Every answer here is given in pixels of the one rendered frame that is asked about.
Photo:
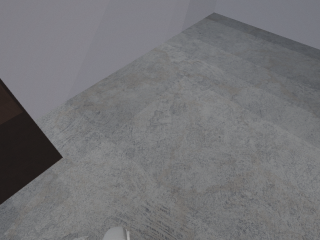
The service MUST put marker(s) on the left robot thigh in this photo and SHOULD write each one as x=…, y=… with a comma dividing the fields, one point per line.
x=117, y=233

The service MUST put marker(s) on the drawer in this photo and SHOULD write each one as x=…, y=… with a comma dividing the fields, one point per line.
x=8, y=107

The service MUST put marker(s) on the cabinet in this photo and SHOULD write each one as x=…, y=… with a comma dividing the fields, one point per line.
x=25, y=152

